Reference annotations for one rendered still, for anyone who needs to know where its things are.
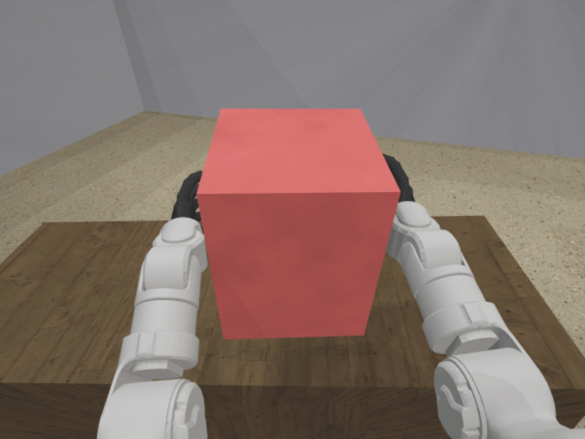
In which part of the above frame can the robot left hand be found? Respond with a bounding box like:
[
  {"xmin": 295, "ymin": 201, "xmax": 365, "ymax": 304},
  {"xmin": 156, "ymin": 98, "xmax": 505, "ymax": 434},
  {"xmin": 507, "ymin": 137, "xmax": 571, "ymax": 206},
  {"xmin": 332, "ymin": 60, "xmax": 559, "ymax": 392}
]
[{"xmin": 171, "ymin": 170, "xmax": 204, "ymax": 233}]

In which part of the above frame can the robot right forearm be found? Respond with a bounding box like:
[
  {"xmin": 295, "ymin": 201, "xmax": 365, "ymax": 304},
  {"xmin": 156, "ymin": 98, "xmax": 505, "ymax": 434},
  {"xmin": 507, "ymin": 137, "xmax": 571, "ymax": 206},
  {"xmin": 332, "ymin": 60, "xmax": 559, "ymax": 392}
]
[{"xmin": 386, "ymin": 201, "xmax": 556, "ymax": 416}]

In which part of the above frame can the carton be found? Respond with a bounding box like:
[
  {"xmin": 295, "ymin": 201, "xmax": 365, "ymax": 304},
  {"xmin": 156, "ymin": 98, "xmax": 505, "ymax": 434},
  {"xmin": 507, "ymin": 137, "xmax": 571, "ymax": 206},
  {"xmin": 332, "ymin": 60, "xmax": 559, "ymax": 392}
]
[{"xmin": 197, "ymin": 109, "xmax": 400, "ymax": 339}]

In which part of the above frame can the robot right hand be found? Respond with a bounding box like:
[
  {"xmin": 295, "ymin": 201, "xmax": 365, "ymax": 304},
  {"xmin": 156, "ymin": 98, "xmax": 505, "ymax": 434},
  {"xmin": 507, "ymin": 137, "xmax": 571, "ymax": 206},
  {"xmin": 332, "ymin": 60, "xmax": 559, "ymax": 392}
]
[{"xmin": 382, "ymin": 154, "xmax": 415, "ymax": 203}]

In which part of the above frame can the pedestal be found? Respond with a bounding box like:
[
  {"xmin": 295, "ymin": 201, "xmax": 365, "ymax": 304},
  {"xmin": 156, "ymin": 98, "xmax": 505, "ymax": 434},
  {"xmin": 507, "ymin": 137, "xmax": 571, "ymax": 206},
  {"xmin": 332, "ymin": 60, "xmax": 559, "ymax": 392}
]
[{"xmin": 0, "ymin": 216, "xmax": 585, "ymax": 439}]

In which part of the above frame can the left robot upper arm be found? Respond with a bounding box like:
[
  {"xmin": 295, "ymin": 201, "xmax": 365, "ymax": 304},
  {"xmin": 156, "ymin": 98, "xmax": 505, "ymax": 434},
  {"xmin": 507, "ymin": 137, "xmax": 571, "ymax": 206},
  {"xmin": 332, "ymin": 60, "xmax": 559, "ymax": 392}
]
[{"xmin": 99, "ymin": 379, "xmax": 207, "ymax": 439}]

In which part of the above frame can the right robot upper arm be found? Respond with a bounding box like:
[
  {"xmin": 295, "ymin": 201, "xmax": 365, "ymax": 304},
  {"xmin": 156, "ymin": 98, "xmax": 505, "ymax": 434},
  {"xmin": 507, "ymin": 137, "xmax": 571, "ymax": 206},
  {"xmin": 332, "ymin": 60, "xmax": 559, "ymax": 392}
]
[{"xmin": 434, "ymin": 348, "xmax": 585, "ymax": 439}]

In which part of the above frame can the robot left forearm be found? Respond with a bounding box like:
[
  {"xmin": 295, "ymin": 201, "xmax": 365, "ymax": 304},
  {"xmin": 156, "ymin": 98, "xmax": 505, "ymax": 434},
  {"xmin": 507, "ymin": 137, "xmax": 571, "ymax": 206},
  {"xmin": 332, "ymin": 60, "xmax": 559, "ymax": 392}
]
[{"xmin": 97, "ymin": 218, "xmax": 207, "ymax": 439}]

